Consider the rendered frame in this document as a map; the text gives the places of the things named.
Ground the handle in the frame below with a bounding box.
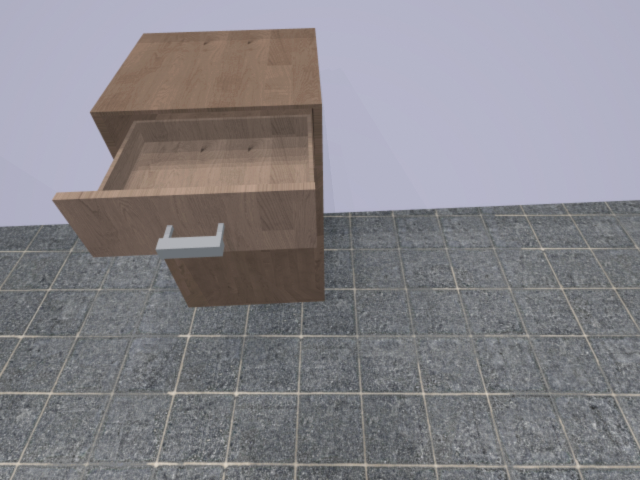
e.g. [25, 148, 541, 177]
[155, 223, 225, 259]

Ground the cabinet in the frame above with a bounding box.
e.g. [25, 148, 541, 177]
[90, 28, 325, 307]

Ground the drawer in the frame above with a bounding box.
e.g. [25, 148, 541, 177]
[52, 114, 317, 257]

